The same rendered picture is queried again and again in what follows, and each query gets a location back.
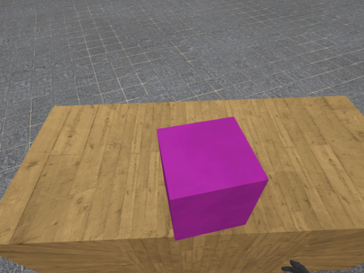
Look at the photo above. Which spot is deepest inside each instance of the pedestal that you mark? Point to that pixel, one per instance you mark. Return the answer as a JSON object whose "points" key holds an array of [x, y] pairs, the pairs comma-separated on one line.
{"points": [[90, 197]]}

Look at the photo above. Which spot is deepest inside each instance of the robot right hand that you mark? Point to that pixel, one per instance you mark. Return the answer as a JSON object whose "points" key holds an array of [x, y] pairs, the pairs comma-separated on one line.
{"points": [[297, 267]]}

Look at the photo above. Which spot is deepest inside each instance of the carton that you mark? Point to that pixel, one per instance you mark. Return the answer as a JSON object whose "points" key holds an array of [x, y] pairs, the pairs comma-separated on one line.
{"points": [[213, 178]]}

